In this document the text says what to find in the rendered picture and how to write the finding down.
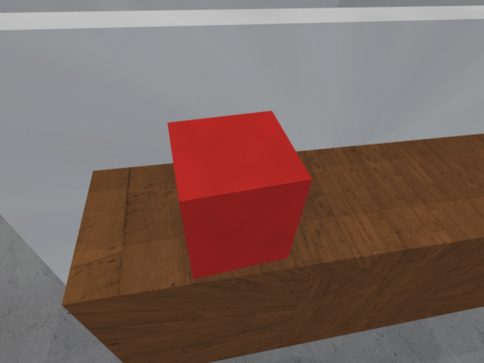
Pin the pedestal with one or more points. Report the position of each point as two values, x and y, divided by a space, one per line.
389 233

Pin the carton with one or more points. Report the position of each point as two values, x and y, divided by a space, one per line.
241 190

